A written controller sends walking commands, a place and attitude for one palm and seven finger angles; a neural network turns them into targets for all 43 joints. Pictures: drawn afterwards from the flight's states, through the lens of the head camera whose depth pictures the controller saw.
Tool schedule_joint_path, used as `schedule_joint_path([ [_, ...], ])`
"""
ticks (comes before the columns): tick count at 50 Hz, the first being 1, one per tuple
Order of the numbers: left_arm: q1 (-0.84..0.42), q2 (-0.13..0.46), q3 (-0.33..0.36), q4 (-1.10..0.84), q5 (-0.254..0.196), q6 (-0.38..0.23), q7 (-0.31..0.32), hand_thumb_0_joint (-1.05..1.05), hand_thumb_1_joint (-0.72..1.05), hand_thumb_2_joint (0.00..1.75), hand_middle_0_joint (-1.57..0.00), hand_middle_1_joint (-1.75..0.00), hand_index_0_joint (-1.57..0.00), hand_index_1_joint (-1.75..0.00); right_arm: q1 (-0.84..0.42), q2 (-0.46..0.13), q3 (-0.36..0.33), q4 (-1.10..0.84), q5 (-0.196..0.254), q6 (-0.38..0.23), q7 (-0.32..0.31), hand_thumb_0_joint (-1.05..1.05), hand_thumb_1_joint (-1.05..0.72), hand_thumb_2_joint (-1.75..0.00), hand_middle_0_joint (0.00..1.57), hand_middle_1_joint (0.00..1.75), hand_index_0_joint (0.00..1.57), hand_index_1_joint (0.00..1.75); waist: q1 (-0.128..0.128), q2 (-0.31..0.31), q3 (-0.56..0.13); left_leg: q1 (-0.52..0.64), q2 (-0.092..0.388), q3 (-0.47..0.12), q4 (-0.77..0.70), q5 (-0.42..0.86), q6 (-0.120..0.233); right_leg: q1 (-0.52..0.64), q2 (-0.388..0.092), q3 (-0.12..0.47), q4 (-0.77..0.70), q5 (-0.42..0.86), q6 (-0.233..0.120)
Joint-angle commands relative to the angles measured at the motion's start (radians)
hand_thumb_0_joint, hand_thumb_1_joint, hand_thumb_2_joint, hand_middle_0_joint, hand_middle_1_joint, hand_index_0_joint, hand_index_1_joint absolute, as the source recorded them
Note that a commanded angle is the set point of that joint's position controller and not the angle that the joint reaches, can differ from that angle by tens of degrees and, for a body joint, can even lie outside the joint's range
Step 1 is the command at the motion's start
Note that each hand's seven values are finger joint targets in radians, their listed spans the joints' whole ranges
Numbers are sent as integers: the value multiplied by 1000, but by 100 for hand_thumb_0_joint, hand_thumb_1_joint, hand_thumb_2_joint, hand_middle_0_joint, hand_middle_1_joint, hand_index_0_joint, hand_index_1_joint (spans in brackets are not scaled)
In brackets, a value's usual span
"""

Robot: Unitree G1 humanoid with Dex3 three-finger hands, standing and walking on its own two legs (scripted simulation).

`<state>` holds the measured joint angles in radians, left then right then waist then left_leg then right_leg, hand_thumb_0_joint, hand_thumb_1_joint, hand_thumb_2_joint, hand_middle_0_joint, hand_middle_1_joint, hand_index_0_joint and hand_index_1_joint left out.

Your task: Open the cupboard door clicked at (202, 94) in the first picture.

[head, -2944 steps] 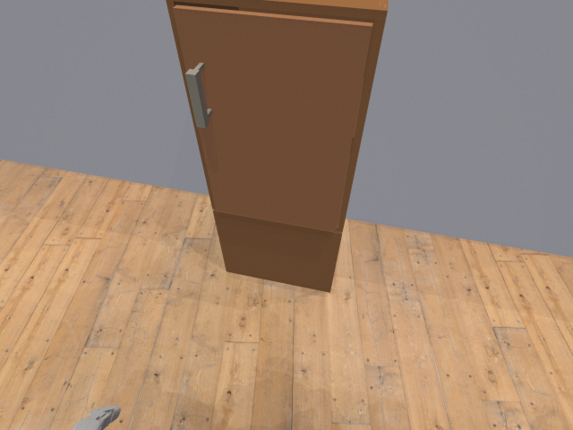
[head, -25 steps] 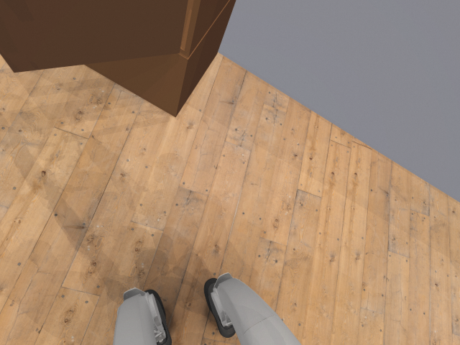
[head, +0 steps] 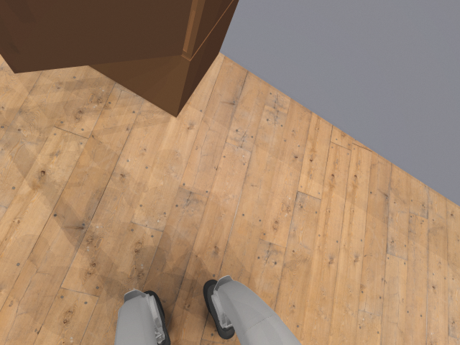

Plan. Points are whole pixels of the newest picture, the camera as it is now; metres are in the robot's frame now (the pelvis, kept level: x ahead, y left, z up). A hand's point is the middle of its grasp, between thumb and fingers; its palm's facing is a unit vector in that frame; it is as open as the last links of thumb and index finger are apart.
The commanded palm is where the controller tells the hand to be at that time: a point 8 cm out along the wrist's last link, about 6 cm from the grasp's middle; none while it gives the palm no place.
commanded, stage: move the hooked fingers beside the handle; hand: left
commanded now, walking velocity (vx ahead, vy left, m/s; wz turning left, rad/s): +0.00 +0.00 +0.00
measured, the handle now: out of the picture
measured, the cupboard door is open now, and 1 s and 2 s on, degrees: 47 47 46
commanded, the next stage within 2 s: slide the fingers in behind the handle in 0.08 s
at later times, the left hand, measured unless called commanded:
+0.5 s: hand out of the picture +0.63 +0.24 +0.14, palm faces +0.10 -1.00 +0.00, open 14.0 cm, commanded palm +0.69 +0.23 +0.13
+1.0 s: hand out of the picture +0.65 +0.21 +0.14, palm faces +0.10 -0.99 +0.02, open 14.0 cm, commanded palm +0.69 +0.20 +0.13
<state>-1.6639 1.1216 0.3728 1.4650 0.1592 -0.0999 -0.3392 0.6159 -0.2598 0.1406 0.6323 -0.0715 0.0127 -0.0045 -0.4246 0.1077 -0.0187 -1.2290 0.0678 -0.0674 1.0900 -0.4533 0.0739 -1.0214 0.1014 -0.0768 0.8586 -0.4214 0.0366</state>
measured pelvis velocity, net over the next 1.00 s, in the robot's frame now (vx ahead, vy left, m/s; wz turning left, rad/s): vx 0.00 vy -0.01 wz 0.00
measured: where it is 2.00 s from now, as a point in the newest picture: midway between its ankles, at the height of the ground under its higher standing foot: (191, 325)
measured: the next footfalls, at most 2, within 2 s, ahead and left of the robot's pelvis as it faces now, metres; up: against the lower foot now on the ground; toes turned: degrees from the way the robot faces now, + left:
none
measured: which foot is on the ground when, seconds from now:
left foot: down 0.00-1.00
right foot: down 0.00-1.00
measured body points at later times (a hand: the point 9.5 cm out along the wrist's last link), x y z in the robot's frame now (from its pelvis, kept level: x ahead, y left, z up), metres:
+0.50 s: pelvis -0.01 -0.01 -0.01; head +0.22 +0.04 +0.38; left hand +0.62 +0.29 +0.14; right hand -0.16 -0.22 -0.04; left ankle +0.00 +0.06 -0.66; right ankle -0.03 -0.17 -0.66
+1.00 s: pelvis +0.00 -0.01 +0.00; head +0.22 +0.04 +0.38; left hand +0.64 +0.27 +0.14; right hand -0.15 -0.22 -0.04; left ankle +0.00 +0.06 -0.66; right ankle -0.03 -0.17 -0.66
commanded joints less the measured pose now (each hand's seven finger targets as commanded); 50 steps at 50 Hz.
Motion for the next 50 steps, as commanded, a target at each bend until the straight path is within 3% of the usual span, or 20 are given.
schedule_joint_path([
  [1, -408, 31, -12, -192, -40, -49, -11, 0, -50, 30, -30, -120, -30, -120, 341, -274, -95, 51, -5, 13, -14, 0, -90, -90, 20, 30, 20, 30, -48, 417, -539, 892, 58, -138, -66, 783, -40, -86, 27, -50, -55, 330, -31],
  [3, -400, 29, -14, -164, -44, -43, -8, 0, -50, 30, -30, -120, -30, -120, 333, -277, -90, 51, -5, 7, -14, 0, -90, -90, 20, 30, 20, 30, -51, 406, -521, 843, 52, -115, -69, 710, -30, -80, 25, -48, -57, 313, -33],
  [4, -402, 56, -2, -172, -39, -48, -4, 0, -50, 30, -30, -120, -30, -120, 338, -278, -88, 51, -7, 6, -16, 0, -90, -90, 20, 30, 20, 30, -47, 400, -520, 829, 51, -110, -70, 698, -29, -65, 23, -47, -55, 314, -33],
  [6, -415, 70, 5, -196, -24, -63, 15, 0, -50, 30, -30, -120, -30, -120, 340, -276, -88, 45, -12, 2, -11, 0, -90, -90, 20, 30, 20, 30, -40, 442, -531, 843, 50, -115, -67, 726, -33, -73, 22, -45, -47, 318, -39],
  [10, -425, 126, 31, -225, -8, -91, 44, 0, -50, 30, -30, -120, -30, -120, 338, -279, -87, 40, -18, 4, -8, 0, -90, -90, 20, 30, 20, 30, -36, 427, -565, 820, 49, -99, -51, 693, -31, -45, 21, -38, -35, 321, -35],
  [11, -431, 115, 25, -227, -8, -97, 46, 0, -50, 30, -30, -120, -30, -120, 334, -277, -88, 35, -17, 3, -6, 0, -90, -90, 20, 30, 20, 30, -34, 442, -567, 823, 47, -106, -53, 693, -33, -53, 22, -37, -29, 317, -39],
  [13, -411, 87, 9, -195, -14, -94, 46, 0, -50, 30, -30, -120, -30, -120, 321, -278, -87, 39, -12, 0, -5, 0, -90, -90, 20, 30, 20, 30, -37, 419, -548, 800, 47, -101, -58, 631, -31, -62, 21, -42, -26, 293, -37],
  [15, -415, 124, 26, -203, -13, -93, 47, 0, -50, 30, -30, -120, -30, -120, 322, -282, -87, 36, -10, -1, -7, 0, -90, -90, 20, 30, 20, 30, -39, 393, -571, 768, 41, -84, -53, 602, -21, -24, 22, -36, -27, 301, -34],
  [16, -426, 143, 38, -214, -13, -98, 47, 0, -50, 30, -30, -120, -30, -120, 324, -284, -85, 35, -11, -1, -7, 0, -90, -90, 20, 30, 20, 30, -35, 416, -579, 775, 41, -91, -56, 611, -23, -25, 22, -37, -23, 301, -37],
  [19, -432, 157, 40, -210, -8, -95, 51, 0, -50, 30, -30, -120, -30, -120, 323, -282, -82, 37, -10, -2, -9, 0, -90, -90, 20, 30, 20, 30, -37, 388, -591, 751, 39, -81, -49, 592, -18, -7, 24, -37, -21, 304, -32],
  [23, -425, 121, 17, -199, -6, -93, 57, 0, -50, 30, -30, -120, -30, -120, 316, -280, -83, 39, -6, -6, -9, 0, -90, -90, 20, 30, 20, 30, -38, 403, -575, 758, 41, -86, -53, 583, -20, -34, 22, -37, -21, 289, -33],
  [25, -406, 102, 9, -175, -13, -83, 55, 0, -50, 30, -30, -120, -30, -120, 314, -280, -81, 41, -4, -8, -11, 0, -90, -90, 20, 30, 20, 30, -46, 368, -554, 729, 40, -78, -55, 555, -14, -28, 22, -37, -24, 284, -31],
  [29, -418, 100, 8, -182, -22, -79, 48, 0, -50, 30, -30, -120, -30, -120, 321, -281, -82, 47, -3, -11, -14, 0, -90, -90, 20, 30, 20, 30, -48, 375, -559, 736, 41, -78, -59, 568, -14, -23, 21, -37, -26, 291, -32],
  [31, -444, 53, -10, -211, -23, -83, 53, 0, -50, 30, -30, -120, -30, -120, 324, -277, -90, 50, -4, -16, -9, 0, -90, -90, 20, 30, 20, 30, -52, 422, -568, 792, 45, -96, -61, 601, -20, -64, 20, -39, -25, 288, -34],
  [35, -438, 41, -4, -200, -27, -83, 69, 0, -50, 30, -30, -120, -30, -120, 330, -276, -91, 56, -10, -19, -7, 0, -90, -90, 20, 30, 20, 30, -55, 400, -569, 794, 45, -96, -57, 618, -23, -55, 20, -41, -26, 300, -32],
  [41, -481, 1, -10, -227, -11, -86, 102, 0, -50, 30, -30, -120, -30, -120, 346, -269, -100, 57, -21, -19, 6, 0, -90, -90, 20, 30, 20, 30, -53, 449, -588, 860, 49, -124, -49, 718, -36, -87, 19, -40, -20, 320, -36],
  [45, -456, -7, -3, -173, -6, -70, 124, 0, -50, 30, -30, -120, -30, -120, 351, -271, -98, 52, -26, -15, 14, 0, -90, -90, 20, 30, 20, 30, -62, 382, -552, 790, 40, -98, -45, 659, -23, -57, 21, -41, -28, 320, -35],
  [46, -464, 12, 8, -187, 2, -75, 128, 0, -50, 30, -30, -120, -30, -120, 353, -272, -98, 49, -28, -12, 15, 0, -90, -90, 20, 30, 20, 30, -55, 404, -560, 798, 40, -103, -44, 680, -24, -56, 18, -38, -24, 326, -38],
  [49, -478, -18, -11, -184, 13, -77, 143, 0, -50, 30, -30, -120, -30, -120, 356, -267, -100, 49, -33, -13, 23, 0, -90, -90, 20, 30, 20, 30, -66, 397, -565, 784, 37, -95, -32, 675, -21, -59, 21, -38, -21, 335, -38],
  [50, -469, 13, 7, -174, 16, -80, 147, 0, -50, 30, -30, -120, -30, -120, 355, -269, -98, 48, -34, -12, 24, 0, -90, -90, 20, 30, 20, 30, -61, 376, -553, 749, 33, -86, -32, 648, -20, -37, 21, -38, -21, 332, -38],
])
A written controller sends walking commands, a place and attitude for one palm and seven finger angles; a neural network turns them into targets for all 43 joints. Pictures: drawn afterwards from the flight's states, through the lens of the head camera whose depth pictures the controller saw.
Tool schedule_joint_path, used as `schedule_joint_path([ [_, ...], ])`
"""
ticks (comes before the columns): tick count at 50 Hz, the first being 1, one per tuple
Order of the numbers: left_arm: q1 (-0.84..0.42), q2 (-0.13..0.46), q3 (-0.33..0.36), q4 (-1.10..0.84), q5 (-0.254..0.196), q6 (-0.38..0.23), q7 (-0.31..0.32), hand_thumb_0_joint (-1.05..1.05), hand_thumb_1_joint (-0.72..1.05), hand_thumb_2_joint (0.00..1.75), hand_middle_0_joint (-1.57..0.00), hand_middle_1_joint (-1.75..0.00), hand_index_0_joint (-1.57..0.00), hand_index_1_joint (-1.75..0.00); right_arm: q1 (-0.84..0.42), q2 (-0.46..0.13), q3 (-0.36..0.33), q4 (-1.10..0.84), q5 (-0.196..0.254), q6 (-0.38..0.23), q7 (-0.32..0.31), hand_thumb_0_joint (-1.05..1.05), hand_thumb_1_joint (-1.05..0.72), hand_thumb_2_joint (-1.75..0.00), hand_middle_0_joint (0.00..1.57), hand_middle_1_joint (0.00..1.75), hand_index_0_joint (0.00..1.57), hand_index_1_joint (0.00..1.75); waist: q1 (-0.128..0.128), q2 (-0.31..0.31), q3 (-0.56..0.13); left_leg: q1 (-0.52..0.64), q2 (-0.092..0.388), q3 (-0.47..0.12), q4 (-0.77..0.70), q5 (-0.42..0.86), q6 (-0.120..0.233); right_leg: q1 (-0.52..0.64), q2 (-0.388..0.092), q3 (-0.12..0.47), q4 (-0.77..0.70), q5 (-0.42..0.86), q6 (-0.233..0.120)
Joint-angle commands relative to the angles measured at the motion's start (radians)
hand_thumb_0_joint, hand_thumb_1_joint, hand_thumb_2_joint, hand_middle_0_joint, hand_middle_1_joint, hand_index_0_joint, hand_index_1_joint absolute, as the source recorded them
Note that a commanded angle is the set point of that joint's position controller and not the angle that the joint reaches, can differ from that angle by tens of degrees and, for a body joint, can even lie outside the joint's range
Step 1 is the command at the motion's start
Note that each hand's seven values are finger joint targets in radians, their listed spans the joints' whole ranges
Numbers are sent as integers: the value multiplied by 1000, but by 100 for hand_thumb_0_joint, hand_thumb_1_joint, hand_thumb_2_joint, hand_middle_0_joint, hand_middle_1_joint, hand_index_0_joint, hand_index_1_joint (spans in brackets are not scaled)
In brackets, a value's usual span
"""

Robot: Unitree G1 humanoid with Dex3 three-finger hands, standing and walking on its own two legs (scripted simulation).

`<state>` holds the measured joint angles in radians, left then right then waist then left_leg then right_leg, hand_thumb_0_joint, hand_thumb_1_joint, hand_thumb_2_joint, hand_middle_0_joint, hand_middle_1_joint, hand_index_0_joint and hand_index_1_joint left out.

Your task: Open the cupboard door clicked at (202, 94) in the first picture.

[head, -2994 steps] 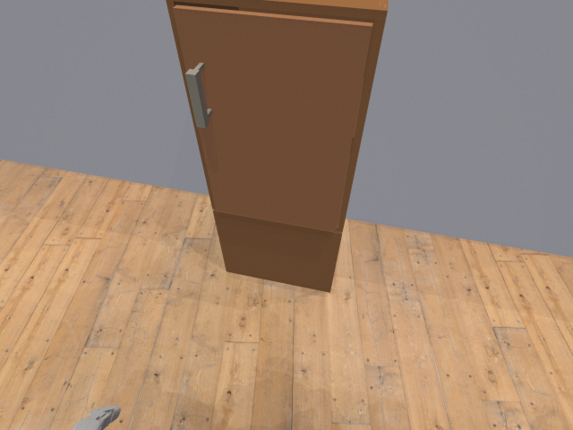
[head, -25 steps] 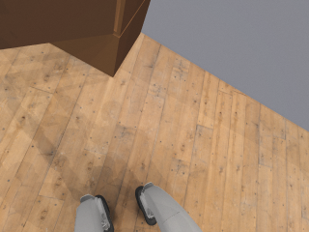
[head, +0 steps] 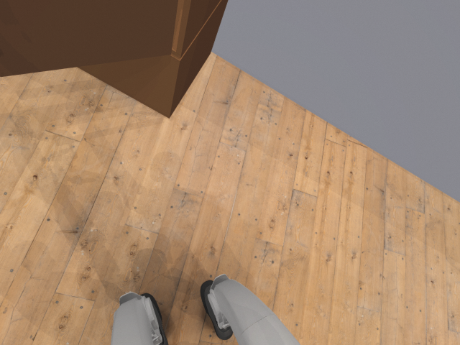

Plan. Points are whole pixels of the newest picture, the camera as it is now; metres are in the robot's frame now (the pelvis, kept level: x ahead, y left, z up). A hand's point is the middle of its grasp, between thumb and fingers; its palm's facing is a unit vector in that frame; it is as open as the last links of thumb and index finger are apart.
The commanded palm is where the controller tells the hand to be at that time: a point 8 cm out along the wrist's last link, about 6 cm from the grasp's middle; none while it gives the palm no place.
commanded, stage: slide the fingers in behind the handle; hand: left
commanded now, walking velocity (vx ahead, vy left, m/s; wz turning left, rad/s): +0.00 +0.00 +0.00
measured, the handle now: out of the picture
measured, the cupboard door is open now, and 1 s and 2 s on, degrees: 47 46 48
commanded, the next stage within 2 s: close the thumb around the handle in 0.78 s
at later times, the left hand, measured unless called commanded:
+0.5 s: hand out of the picture +0.67 +0.19 +0.14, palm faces +0.10 -0.99 +0.03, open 14.0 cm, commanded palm +0.70 +0.18 +0.13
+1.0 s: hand out of the picture +0.67 +0.20 +0.15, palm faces +0.10 -0.99 +0.02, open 13.7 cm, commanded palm +0.69 +0.18 +0.13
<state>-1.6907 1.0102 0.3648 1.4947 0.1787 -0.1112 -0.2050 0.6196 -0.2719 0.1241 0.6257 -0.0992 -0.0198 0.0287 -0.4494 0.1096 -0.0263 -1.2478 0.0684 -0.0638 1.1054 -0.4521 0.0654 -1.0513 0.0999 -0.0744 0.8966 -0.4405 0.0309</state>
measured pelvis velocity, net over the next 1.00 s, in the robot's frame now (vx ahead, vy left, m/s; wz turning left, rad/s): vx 0.00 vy -0.01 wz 0.01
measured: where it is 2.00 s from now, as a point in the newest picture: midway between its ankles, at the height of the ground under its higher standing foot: (188, 327)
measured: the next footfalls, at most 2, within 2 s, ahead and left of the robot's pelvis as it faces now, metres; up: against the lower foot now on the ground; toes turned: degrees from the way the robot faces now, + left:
none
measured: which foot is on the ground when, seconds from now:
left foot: down 0.00-1.00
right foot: down 0.00-1.00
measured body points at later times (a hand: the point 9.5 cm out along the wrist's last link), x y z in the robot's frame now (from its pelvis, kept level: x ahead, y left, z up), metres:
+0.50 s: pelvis +0.00 -0.01 +0.00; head +0.23 +0.04 +0.38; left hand +0.66 +0.25 +0.14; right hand -0.16 -0.20 -0.03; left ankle +0.01 +0.07 -0.66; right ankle -0.02 -0.16 -0.66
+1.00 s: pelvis +0.00 -0.01 +0.00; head +0.24 +0.04 +0.38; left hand +0.66 +0.25 +0.15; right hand -0.15 -0.21 -0.03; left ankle +0.01 +0.07 -0.66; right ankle -0.02 -0.16 -0.66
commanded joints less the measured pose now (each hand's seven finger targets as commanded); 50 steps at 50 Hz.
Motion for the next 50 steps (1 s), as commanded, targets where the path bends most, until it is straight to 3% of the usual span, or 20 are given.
schedule_joint_path([
  [1, -444, 131, 19, -206, 0, -74, 15, 0, -50, 30, -30, -120, -30, -120, 355, -259, -82, 52, -7, 22, -8, 0, -90, -90, 20, 30, 20, 30, -39, 381, -550, 773, 34, -94, -49, 649, -10, -11, 22, -39, -55, 352, -34],
  [5, -465, 131, 9, -223, 5, -83, 19, 0, -50, 30, -30, -120, -30, -120, 357, -258, -84, 52, -7, 24, -4, 0, -90, -90, 20, 30, 20, 30, -38, 398, -569, 774, 34, -92, -46, 642, -12, -9, 22, -39, -49, 348, -34],
  [8, -495, 152, 22, -262, 8, -95, 20, 0, -50, 30, -30, -120, -30, -120, 370, -257, -88, 56, -10, 25, -2, 0, -90, -90, 20, 30, 20, 30, -36, 421, -622, 819, 36, -107, -39, 695, -17, -5, 24, -37, -43, 368, -34],
  [12, -506, 74, -14, -255, 5, -77, 19, 0, -50, 30, -30, -120, -30, -120, 374, -251, -96, 64, -8, 26, 6, 0, -90, -90, 20, 30, 20, 30, -43, 454, -609, 881, 42, -129, -42, 745, -24, -52, 25, -42, -51, 367, -32],
  [18, -495, 14, -26, -197, 1, -36, 38, 0, -50, 30, -30, -120, -30, -120, 377, -248, -93, 66, -14, 25, 12, 0, -90, -90, 20, 30, 20, 30, -59, 413, -549, 821, 35, -112, -47, 677, -12, -57, 26, -46, -62, 351, -34],
  [20, -491, 63, -2, -199, 13, -41, 52, 0, -50, 30, -30, -120, -30, -120, 384, -250, -90, 61, -19, 25, 13, 0, -90, -90, 20, 30, 20, 30, -54, 386, -553, 777, 30, -96, -42, 652, -7, -23, 25, -42, -58, 356, -37],
  [21, -504, 68, 1, -215, 16, -51, 59, 0, -50, 30, -30, -120, -30, -120, 386, -249, -90, 59, -22, 23, 15, 0, -90, -90, 20, 30, 20, 30, -54, 414, -559, 784, 31, -98, -43, 668, -8, -26, 24, -38, -54, 362, -39],
  [23, -496, 111, 20, -217, 26, -67, 70, 0, -50, 30, -30, -120, -30, -120, 383, -249, -85, 54, -26, 22, 17, 0, -90, -90, 20, 30, 20, 30, -47, 405, -570, 747, 25, -82, -33, 650, -7, 3, 25, -36, -46, 371, -41],
  [24, -492, 99, 11, -207, 27, -70, 73, 0, -50, 30, -30, -120, -30, -120, 379, -246, -85, 53, -24, 21, 19, 0, -90, -90, 20, 30, 20, 30, -50, 394, -557, 725, 23, -72, -31, 628, -4, 10, 27, -35, -47, 370, -41],
  [25, -490, 124, 21, -216, 31, -77, 76, 0, -50, 30, -30, -120, -30, -120, 383, -250, -84, 53, -26, 22, 19, 0, -90, -90, 20, 30, 20, 30, -48, 379, -566, 712, 23, -72, -31, 621, -2, 29, 25, -34, -44, 374, -40],
  [26, -494, 116, 17, -222, 33, -83, 74, 0, -50, 30, -30, -120, -30, -120, 378, -249, -87, 49, -25, 21, 21, 0, -90, -90, 20, 30, 20, 30, -49, 398, -568, 719, 23, -74, -30, 629, -2, 18, 26, -32, -42, 375, -42],
  [27, -490, 147, 29, -230, 35, -89, 73, 0, -50, 30, -30, -120, -30, -120, 380, -253, -86, 50, -22, 22, 19, 0, -90, -90, 20, 30, 20, 30, -44, 392, -579, 720, 23, -73, -29, 629, -2, 31, 25, -32, -41, 377, -40],
  [29, -490, 140, 16, -221, 36, -87, 66, 0, -50, 30, -30, -120, -30, -120, 379, -253, -86, 49, -18, 27, 18, 0, -90, -90, 20, 30, 20, 30, -47, 390, -576, 716, 22, -70, -30, 630, -2, 35, 26, -32, -41, 383, -39],
  [31, -511, 133, 10, -254, 33, -91, 56, 0, -50, 30, -30, -120, -30, -120, 379, -252, -93, 47, -15, 26, 20, 0, -90, -90, 20, 30, 20, 30, -43, 428, -608, 761, 22, -77, -28, 661, -4, 26, 28, -29, -43, 393, -40],
  [35, -487, 137, 16, -208, 18, -64, 35, 0, -50, 30, -30, -120, -30, -120, 382, -255, -89, 54, -7, 31, 12, 0, -90, -90, 20, 30, 20, 30, -51, 377, -595, 735, 22, -71, -33, 635, 1, 44, 30, -35, -51, 392, -34],
  [37, -500, 133, 12, -225, 15, -62, 26, 0, -50, 30, -30, -120, -30, -120, 388, -254, -89, 56, -7, 29, 10, 0, -90, -90, 20, 30, 20, 30, -49, 399, -606, 766, 25, -80, -37, 666, -2, 36, 30, -35, -52, 401, -34],
  [44, -512, 49, -25, -245, -1, -63, 31, 0, -50, 30, -30, -120, -30, -120, 388, -247, -94, 66, -11, 23, 13, 0, -90, -90, 20, 30, 20, 30, -54, 428, -590, 821, 33, -98, -42, 703, -10, -8, 29, -37, -61, 387, -34],
  [48, -492, 25, -27, -219, -4, -57, 36, 0, -28, 40, -32, -122, -32, -122, 383, -249, -96, 71, -12, 22, 15, 0, -90, -90, 20, 30, 20, 30, -57, 419, -561, 830, 35, -107, -46, 698, -12, -35, 26, -41, -63, 368, -33],
  [50, -489, 42, -16, -206, 1, -52, 43, 0, -16, 44, -32, -124, -32, -124, 386, -250, -92, 66, -15, 21, 16, 0, -90, -90, 20, 30, 20, 30, -54, 404, -555, 796, 30, -95, -46, 687, -8, -10, 27, -40, -63, 378, -35],
])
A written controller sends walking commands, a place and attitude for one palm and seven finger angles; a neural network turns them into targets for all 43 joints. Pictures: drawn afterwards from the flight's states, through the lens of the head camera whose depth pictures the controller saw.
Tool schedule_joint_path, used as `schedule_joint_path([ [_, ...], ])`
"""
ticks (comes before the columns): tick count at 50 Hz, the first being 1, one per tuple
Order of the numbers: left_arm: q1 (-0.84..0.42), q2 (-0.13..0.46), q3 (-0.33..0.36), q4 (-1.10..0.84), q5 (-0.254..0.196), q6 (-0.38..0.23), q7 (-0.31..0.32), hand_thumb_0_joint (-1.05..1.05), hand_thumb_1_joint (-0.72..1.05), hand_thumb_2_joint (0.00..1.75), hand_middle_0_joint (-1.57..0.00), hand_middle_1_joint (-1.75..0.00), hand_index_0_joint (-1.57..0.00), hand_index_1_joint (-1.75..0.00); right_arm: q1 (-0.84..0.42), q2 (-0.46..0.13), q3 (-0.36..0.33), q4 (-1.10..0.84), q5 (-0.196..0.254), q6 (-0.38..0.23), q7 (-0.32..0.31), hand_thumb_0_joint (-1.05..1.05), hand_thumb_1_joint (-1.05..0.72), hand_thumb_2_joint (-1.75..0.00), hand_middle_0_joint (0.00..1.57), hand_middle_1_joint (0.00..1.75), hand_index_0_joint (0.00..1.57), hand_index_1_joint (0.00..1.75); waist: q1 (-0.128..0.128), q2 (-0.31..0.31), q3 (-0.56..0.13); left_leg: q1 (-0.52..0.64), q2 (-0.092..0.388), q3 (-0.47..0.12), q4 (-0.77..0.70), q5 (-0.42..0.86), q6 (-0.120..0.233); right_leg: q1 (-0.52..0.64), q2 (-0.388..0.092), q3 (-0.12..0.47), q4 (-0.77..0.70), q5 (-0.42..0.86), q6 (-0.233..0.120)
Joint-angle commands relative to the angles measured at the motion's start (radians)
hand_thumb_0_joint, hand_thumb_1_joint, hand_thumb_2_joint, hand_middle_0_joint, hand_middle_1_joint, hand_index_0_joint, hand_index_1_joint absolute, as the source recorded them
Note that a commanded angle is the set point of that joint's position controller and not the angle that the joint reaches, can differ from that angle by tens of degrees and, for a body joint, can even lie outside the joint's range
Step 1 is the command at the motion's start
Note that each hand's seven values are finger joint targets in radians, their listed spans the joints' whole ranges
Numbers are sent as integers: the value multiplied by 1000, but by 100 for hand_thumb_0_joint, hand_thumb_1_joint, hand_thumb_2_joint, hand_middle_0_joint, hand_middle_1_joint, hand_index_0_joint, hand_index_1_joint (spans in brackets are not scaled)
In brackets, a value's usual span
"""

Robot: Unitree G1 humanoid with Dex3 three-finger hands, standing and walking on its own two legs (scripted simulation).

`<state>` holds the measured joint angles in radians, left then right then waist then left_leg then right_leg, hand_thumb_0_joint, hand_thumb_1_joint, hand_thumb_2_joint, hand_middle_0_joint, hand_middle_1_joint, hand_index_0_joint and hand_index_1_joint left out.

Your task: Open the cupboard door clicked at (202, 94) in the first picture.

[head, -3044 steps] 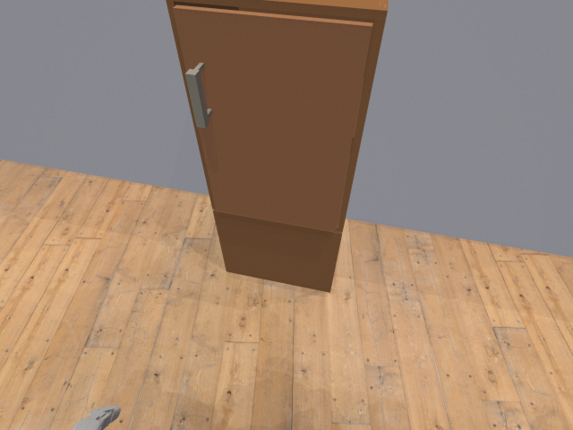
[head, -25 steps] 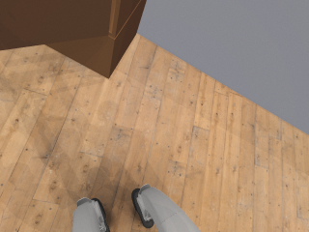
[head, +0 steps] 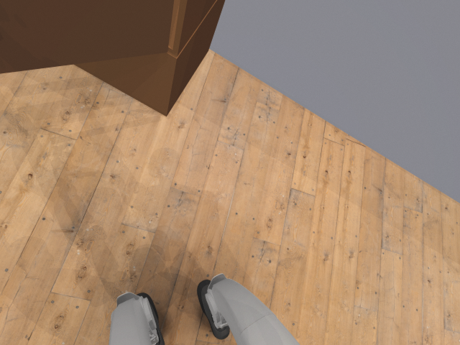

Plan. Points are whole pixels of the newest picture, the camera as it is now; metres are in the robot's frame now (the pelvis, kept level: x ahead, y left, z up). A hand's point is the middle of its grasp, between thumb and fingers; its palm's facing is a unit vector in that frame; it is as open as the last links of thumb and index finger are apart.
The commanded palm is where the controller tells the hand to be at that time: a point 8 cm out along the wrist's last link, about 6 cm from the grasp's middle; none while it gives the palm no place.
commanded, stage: close the thumb around the handle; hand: left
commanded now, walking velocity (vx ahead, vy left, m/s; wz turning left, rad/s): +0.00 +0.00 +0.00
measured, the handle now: out of the picture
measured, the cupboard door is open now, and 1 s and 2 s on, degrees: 46 48 84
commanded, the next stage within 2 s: pull the door open along its arc in 0.58 s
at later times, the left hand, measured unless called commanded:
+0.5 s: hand out of the picture +0.66 +0.20 +0.14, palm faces +0.08 -1.00 -0.01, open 6.1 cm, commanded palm +0.69 +0.19 +0.13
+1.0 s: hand out of the picture +0.66 +0.20 +0.14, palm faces +0.10 -1.00 +0.01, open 5.8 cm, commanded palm +0.64 +0.19 +0.13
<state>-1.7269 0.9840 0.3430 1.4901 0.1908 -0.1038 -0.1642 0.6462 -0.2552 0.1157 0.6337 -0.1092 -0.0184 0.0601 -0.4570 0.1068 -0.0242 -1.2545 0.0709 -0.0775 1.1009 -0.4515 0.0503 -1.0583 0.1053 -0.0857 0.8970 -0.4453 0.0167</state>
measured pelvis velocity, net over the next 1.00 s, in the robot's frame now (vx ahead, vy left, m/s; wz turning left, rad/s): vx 0.00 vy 0.00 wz -0.01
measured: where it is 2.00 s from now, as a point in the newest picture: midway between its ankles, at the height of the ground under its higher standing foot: (185, 326)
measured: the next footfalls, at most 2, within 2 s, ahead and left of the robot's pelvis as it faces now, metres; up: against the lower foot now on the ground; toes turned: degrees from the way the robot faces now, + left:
none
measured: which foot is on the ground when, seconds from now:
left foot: down 0.00-1.00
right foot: down 0.00-1.00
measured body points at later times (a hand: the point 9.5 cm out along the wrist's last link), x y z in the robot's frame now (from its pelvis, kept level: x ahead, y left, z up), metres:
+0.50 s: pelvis +0.00 +0.00 +0.00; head +0.23 +0.04 +0.38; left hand +0.65 +0.26 +0.14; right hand -0.17 -0.19 -0.03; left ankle +0.01 +0.08 -0.66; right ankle -0.03 -0.15 -0.66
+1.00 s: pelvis +0.00 +0.00 +0.00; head +0.22 +0.04 +0.39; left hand +0.64 +0.25 +0.14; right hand -0.16 -0.19 -0.03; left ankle +0.01 +0.08 -0.66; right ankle -0.03 -0.15 -0.66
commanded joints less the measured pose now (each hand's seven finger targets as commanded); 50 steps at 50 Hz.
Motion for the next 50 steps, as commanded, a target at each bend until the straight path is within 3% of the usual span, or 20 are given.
schedule_joint_path([
  [1, -462, 72, 11, -212, -8, -64, 7, 0, -11, 47, -33, -124, -33, -124, 360, -266, -86, 55, -7, 19, -14, 0, -90, -90, 20, 30, 20, 30, -44, 426, -559, 818, 28, -90, -44, 708, 6, -12, 21, -26, -61, 384, -22],
  [4, -442, 74, 13, -189, 1, -64, 21, 0, 6, 54, -34, -126, -34, -126, 353, -267, -83, 53, -9, 20, -13, 0, -90, -90, 20, 30, 20, 30, -48, 386, -543, 779, 27, -79, -36, 665, 8, -7, 20, -29, -56, 374, -21],
  [6, -461, 77, 14, -213, 4, -76, 28, 0, 17, 59, -35, -127, -35, -127, 357, -266, -86, 49, -12, 17, -10, 0, -90, -90, 20, 30, 20, 30, -47, 406, -558, 788, 26, -84, -38, 680, 9, -4, 20, -24, -52, 381, -22],
  [9, -468, 121, 32, -236, 6, -91, 30, 0, 34, 66, -36, -129, -36, -129, 358, -271, -86, 50, -13, 19, -11, 0, -90, -90, 20, 30, 20, 30, -45, 387, -596, 773, 24, -74, -29, 666, 10, 26, 20, -22, -46, 392, -21],
  [12, -482, 141, 43, -258, 9, -104, 26, 0, 51, 73, -37, -131, -37, -131, 356, -268, -88, 50, -11, 20, -10, 0, -90, -90, 20, 30, 20, 30, -35, 433, -630, 809, 23, -78, -22, 704, 3, 20, 20, -19, -41, 405, -22],
  [15, -454, 149, 45, -218, 10, -88, 18, 0, 68, 80, -38, -133, -38, -133, 352, -270, -84, 47, -6, 23, -12, 0, -90, -90, 20, 30, 20, 30, -38, 391, -608, 765, 18, -65, -25, 666, 9, 44, 22, -22, -47, 406, -21],
  [17, -446, 178, 52, -206, 12, -81, 8, 0, 79, 85, -39, -134, -39, -134, 357, -272, -78, 46, -3, 27, -16, 0, -90, -90, 20, 30, 20, 30, -33, 394, -597, 753, 18, -61, -29, 674, 12, 57, 22, -21, -49, 414, -22],
  [19, -442, 131, 23, -188, 10, -68, 0, 0, 90, 90, -40, -135, -40, -135, 349, -268, -79, 46, 1, 27, -16, 0, -90, -90, 20, 30, 20, 30, -40, 394, -571, 747, 19, -60, -33, 648, 11, 35, 23, -25, -56, 394, -21],
  [20, -451, 152, 31, -210, 10, -71, -1, 0, 90, 90, -40, -135, -40, -135, 355, -271, -78, 49, -2, 28, -18, 0, -90, -90, 20, 30, 20, 30, -39, 388, -583, 753, 22, -65, -34, 648, 11, 42, 22, -27, -54, 391, -20],
  [21, -462, 134, 21, -230, 10, -77, -4, 0, 90, 90, -40, -135, -40, -135, 356, -268, -82, 47, -2, 25, -17, 0, -90, -90, 20, 30, 20, 30, -40, 422, -595, 793, 26, -77, -36, 682, 9, 18, 22, -25, -53, 392, -21],
  [24, -476, 108, 17, -254, -4, -84, -10, 0, 90, 90, -40, -135, -40, -135, 360, -267, -87, 54, -4, 24, -18, 0, -90, -90, 20, 30, 20, 30, -41, 432, -611, 849, 35, -101, -38, 716, -1, -11, 22, -29, -53, 381, -17],
  [28, -472, 130, 48, -226, -13, -80, 8, 0, 90, 90, -40, -135, -40, -135, 359, -267, -82, 52, -7, 20, -18, 0, -90, -90, 20, 30, 20, 30, -39, 424, -592, 808, 26, -80, -41, 680, 1, 8, 23, -26, -57, 382, -19],
  [29, -454, 125, 46, -204, -10, -76, 13, 0, 90, 90, -40, -135, -40, -135, 355, -266, -80, 50, -7, 17, -17, 0, -90, -90, 20, 30, 20, 30, -40, 395, -572, 778, 23, -72, -40, 652, 6, 16, 24, -28, -59, 377, -20],
  [31, -439, 171, 67, -202, 1, -81, 18, 0, 90, 90, -40, -135, -40, -135, 353, -270, -76, 44, -9, 18, -17, 0, -90, -90, 20, 30, 20, 30, -34, 391, -570, 744, 22, -63, -40, 642, 10, 40, 22, -23, -55, 385, -23],
  [34, -446, 163, 48, -221, 12, -93, 20, 0, 90, 90, -40, -135, -40, -135, 350, -268, -78, 44, -8, 17, -14, 0, -90, -90, 20, 30, 20, 30, -33, 411, -587, 759, 22, -61, -32, 649, 7, 32, 21, -23, -53, 385, -22],
  [35, -453, 121, 27, -228, 8, -91, 24, 0, 90, 90, -40, -135, -40, -135, 352, -264, -81, 46, -9, 17, -11, 0, -90, -90, 20, 30, 20, 30, -40, 410, -580, 771, 25, -70, -36, 658, 4, 22, 22, -26, -52, 385, -22],
  [44, -382, 121, 68, -271, -9, -81, 17, 0, 90, 90, -40, -135, -40, -135, 344, -264, -99, 33, -6, 35, -2, 0, -90, -90, 20, 30, 20, 30, 1, 401, -627, 838, 18, -83, -52, 718, -8, 46, 24, -29, -60, 407, -25],
  [50, -274, 96, 102, -319, -41, -75, 10, 0, 90, 90, -40, -135, -40, -135, 322, -259, -113, 21, 1, 44, 3, 0, -90, -90, 20, 30, 20, 30, 47, 367, -646, 863, 7, -74, -82, 742, -14, 103, 26, -27, -76, 440, -26],
])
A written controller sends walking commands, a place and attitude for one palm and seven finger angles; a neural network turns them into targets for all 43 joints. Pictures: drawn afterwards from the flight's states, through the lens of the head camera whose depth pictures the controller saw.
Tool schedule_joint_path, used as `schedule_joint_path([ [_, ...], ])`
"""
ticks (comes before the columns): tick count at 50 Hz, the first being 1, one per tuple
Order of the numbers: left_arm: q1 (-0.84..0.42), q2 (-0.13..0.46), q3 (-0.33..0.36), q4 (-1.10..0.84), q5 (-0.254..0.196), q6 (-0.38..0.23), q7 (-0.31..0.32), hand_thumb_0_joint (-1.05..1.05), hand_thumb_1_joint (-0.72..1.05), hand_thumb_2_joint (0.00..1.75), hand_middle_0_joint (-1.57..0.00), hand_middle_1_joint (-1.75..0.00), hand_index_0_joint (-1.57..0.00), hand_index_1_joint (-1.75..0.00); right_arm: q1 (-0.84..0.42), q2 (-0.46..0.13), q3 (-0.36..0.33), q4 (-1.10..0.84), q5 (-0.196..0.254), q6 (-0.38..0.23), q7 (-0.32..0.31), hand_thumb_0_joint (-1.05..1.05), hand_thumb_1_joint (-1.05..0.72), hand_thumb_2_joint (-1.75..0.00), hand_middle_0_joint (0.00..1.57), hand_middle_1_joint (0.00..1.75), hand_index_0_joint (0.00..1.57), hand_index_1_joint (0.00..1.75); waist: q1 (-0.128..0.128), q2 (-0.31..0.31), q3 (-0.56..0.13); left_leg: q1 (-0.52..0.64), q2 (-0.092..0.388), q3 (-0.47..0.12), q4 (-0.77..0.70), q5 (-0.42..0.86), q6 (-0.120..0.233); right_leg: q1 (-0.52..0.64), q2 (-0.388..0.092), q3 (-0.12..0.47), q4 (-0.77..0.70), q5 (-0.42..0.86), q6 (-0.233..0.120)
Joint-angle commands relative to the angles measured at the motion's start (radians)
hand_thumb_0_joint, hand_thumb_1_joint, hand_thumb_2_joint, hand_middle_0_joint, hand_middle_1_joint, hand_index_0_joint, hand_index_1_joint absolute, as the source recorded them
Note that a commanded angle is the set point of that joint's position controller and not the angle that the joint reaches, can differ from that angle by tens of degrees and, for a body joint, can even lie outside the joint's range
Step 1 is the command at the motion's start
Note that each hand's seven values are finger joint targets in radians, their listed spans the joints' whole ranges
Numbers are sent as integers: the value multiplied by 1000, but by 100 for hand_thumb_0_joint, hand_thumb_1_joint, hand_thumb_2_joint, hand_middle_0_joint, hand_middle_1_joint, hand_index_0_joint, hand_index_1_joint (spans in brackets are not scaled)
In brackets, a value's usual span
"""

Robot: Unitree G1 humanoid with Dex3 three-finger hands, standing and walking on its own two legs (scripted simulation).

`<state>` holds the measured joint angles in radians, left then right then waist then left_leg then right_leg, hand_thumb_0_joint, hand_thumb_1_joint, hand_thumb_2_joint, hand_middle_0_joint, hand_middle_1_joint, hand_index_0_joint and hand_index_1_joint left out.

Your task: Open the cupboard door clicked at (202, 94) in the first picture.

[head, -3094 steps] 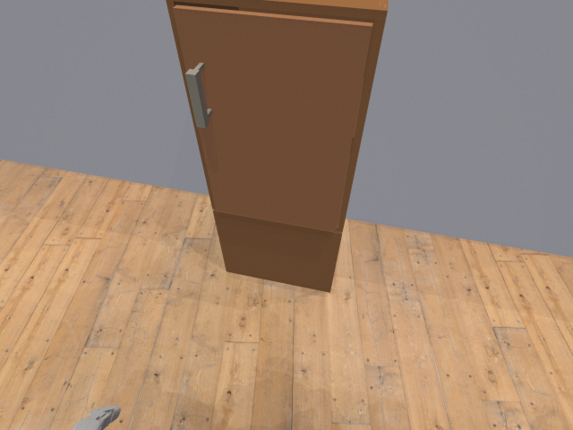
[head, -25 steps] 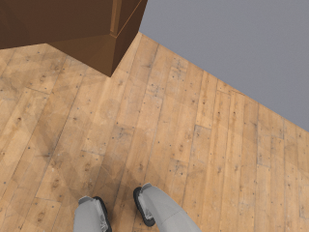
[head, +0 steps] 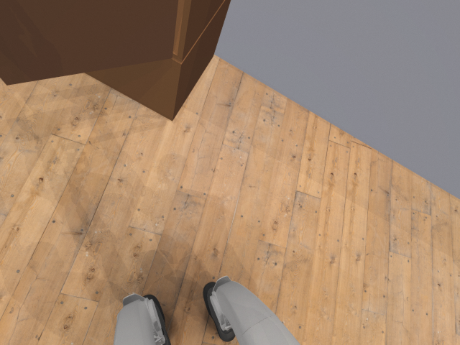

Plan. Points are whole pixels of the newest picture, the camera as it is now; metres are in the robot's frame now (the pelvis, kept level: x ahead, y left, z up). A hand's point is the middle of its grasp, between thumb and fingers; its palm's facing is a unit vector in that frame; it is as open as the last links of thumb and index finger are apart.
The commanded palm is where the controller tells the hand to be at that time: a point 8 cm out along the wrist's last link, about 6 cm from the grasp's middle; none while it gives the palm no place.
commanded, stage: pull the door open along its arc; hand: left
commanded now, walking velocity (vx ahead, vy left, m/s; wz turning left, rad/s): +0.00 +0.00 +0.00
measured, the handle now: out of the picture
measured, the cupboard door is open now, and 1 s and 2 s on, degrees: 48 84 83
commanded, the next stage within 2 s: open thumb and fingers to let go in 1.06 s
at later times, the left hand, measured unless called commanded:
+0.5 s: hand out of the picture +0.57 +0.15 +0.14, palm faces +0.38 -0.92 +0.07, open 6.0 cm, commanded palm +0.52 +0.17 +0.13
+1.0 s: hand (82, 53) +0.48 +0.06 +0.13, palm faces +0.53 -0.85 -0.01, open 6.2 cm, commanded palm +0.43 +0.08 +0.13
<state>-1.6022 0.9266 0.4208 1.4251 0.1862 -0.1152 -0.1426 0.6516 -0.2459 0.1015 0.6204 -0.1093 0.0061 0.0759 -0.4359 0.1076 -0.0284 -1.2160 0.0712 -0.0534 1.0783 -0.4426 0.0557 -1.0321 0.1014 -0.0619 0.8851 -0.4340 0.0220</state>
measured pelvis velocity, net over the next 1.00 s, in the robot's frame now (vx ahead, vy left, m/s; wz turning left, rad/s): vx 0.00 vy -0.06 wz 0.10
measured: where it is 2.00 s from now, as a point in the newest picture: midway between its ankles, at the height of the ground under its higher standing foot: (191, 328)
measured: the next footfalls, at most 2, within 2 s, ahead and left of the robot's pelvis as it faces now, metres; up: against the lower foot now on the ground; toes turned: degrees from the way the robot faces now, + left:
none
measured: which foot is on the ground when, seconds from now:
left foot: down 0.00-1.00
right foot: down 0.00-1.00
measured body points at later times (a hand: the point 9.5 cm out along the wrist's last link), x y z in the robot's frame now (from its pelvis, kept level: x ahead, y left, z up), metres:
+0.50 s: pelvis +0.01 -0.02 +0.02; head +0.14 +0.01 +0.45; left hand +0.55 +0.20 +0.14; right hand -0.02 -0.28 -0.08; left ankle +0.01 +0.07 -0.66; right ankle -0.02 -0.15 -0.66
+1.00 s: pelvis +0.00 -0.06 +0.03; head +0.08 -0.05 +0.47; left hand +0.45 +0.10 +0.14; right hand +0.02 -0.30 -0.10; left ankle +0.01 +0.07 -0.66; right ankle -0.02 -0.15 -0.66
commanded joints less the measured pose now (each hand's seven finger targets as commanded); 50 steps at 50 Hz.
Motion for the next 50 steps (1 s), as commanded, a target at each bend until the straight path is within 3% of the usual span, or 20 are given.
schedule_joint_path([
  [1, -384, 154, 38, -278, -41, -70, -13, 0, 90, 90, -40, -135, -40, -135, 314, -268, -104, 30, 2, 20, -13, 0, -90, -90, 20, 30, 20, 30, 37, 378, -656, 848, 8, -104, -66, 759, -23, 81, 29, -49, -63, 436, -34],
  [4, -292, 92, 34, -293, -75, -68, -14, 0, 90, 90, -40, -135, -40, -135, 294, -261, -113, 24, 8, 21, -10, 0, -90, -90, 20, 30, 20, 30, 56, 314, -647, 840, -2, -85, -80, 754, -23, 129, 32, -49, -80, 470, -31],
  [7, -203, 22, 27, -346, -110, -78, -12, 0, 90, 90, -40, -135, -40, -135, 273, -254, -125, 15, 16, 18, -5, 0, -90, -90, 20, 30, 20, 30, 88, 317, -654, 884, -3, -81, -100, 791, -32, 143, 33, -47, -90, 483, -33],
  [8, -163, -6, 21, -363, -122, -80, -9, 0, 90, 90, -40, -135, -40, -135, 263, -253, -129, 11, 18, 19, -3, 0, -90, -90, 20, 30, 20, 30, 98, 291, -651, 893, -3, -82, -105, 799, -35, 149, 33, -49, -95, 482, -32],
  [12, -71, -81, 8, -408, -156, -100, 9, 0, 90, 90, -40, -135, -40, -135, 219, -244, -140, 5, 26, 13, 0, 0, -90, -90, 20, 30, 20, 30, 125, 242, -623, 877, -15, -57, -129, 743, -33, 193, 31, -36, -110, 486, -32],
  [15, -1, -142, -5, -409, -178, -120, 28, 0, 90, 90, -40, -135, -40, -135, 189, -236, -147, 6, 33, 9, 2, 0, -90, -90, 20, 30, 20, 30, 141, 162, -588, 834, -25, -36, -145, 687, -28, 245, 27, -28, -117, 499, -28],
  [16, -11, -171, 111, -430, -227, -124, 162, 0, 90, 90, -40, -135, -40, -135, 169, -214, -140, -4, 32, 0, 7, 0, -90, -90, 20, 30, 20, 30, 189, 153, -584, 814, -26, -34, -140, 696, -29, 259, 30, -32, -116, 492, -26],
  [17, 25, -238, 59, -423, -217, -131, 234, 0, 90, 90, -40, -135, -40, -135, 146, -207, -144, -2, 29, -11, 19, 0, -90, -90, 20, 30, 20, 30, 181, 148, -584, 801, -26, -29, -139, 694, -40, 247, 27, -33, -104, 487, -21],
  [18, 60, -288, 49, -428, -216, -140, 287, 0, 90, 90, -40, -135, -40, -135, 132, -201, -148, 8, 29, -17, 28, 0, -90, -90, 20, 30, 20, 30, 192, 143, -572, 797, -22, -30, -135, 698, -47, 233, 21, -35, -96, 473, -21],
  [22, 96, -350, 36, -448, -128, -182, 470, 0, 90, 90, -40, -135, -40, -135, 96, -196, -165, 23, 11, -27, 52, 0, -90, -90, 20, 30, 20, 30, 209, 67, -565, 745, -32, -10, -125, 666, -45, 252, 6, -23, -68, 476, -21],
  [25, 114, -449, -23, -448, -78, -191, 566, 0, 90, 90, -40, -135, -40, -135, 56, -186, -178, 28, 9, -35, 62, 0, -90, -90, 20, 30, 20, 30, 214, 37, -564, 718, -40, 12, -133, 600, -44, 276, -4, -13, -68, 463, -22],
  [30, 78, -550, -47, -448, -54, -186, 711, 0, 90, 90, -40, -135, -40, -135, 1, -163, -188, 38, 12, -45, 47, 0, -90, -90, 20, 30, 20, 30, 216, -31, -574, 673, -52, 30, -161, 485, -41, 351, -19, 4, -87, 437, -16],
  [32, 87, -603, -82, -466, -52, -191, 735, 0, 90, 90, -40, -135, -40, -135, -18, -153, -190, 44, 10, -52, 40, 0, -90, -90, 20, 30, 20, 30, 214, -29, -572, 687, -52, 32, -164, 476, -41, 344, -22, 7, -96, 436, -17],
  [34, 85, -623, -102, -462, -44, -194, 748, 0, 90, 90, -40, -135, -40, -135, -32, -146, -190, 52, 10, -54, 32, 0, -90, -90, 20, 30, 20, 30, 209, -70, -555, 652, -56, 38, -174, 420, -37, 374, -27, 18, -108, 421, -15],
  [36, 85, -646, -125, -493, -41, -211, 752, 0, 90, 90, -40, -135, -40, -135, -45, -140, -191, 56, 10, -57, 25, 0, -90, -90, 20, 30, 20, 30, 215, -58, -548, 656, -60, 41, -186, 390, -37, 384, -30, 25, -120, 405, -20],
  [40, 169, -760, -205, -524, -54, -225, 755, 0, 90, 90, -40, -135, -40, -135, -87, -123, -190, 56, 14, -71, 21, 0, -90, -90, 20, 30, 20, 30, 228, -68, -521, 665, -66, 50, -207, 347, -38, 402, -34, 27, -140, 377, -24],
  [42, 188, -808, -243, -585, -62, -234, 757, 0, 90, 90, -40, -135, -40, -135, -100, -115, -193, 56, 15, -78, 20, 0, -90, -90, 20, 30, 20, 30, 235, -42, -535, 697, -66, 51, -214, 358, -41, 408, -35, 26, -140, 382, -28],
  [45, 275, -884, -295, -617, -80, -222, 765, 0, 90, 90, -40, -135, -40, -135, -127, -106, -194, 58, 17, -87, 19, 0, -90, -90, 20, 30, 20, 30, 246, -74, -496, 693, -69, 58, -228, 340, -42, 429, -37, 25, -158, 379, -28],
  [49, 361, -945, -348, -675, -87, -199, 787, 0, 90, 90, -40, -135, -40, -135, -160, -99, -193, 58, 21, -93, 15, 0, -90, -90, 20, 30, 20, 30, 266, -100, -459, 688, -73, 60, -252, 317, -45, 457, -44, 29, -174, 368, -32],
  [50, 327, -929, -340, -693, -83, -196, 798, 0, 90, 90, -40, -135, -40, -135, -163, -99, -193, 63, 20, -93, 13, 0, -90, -90, 20, 30, 20, 30, 259, -100, -452, 686, -74, 61, -252, 315, -45, 458, -48, 31, -175, 373, -30],
])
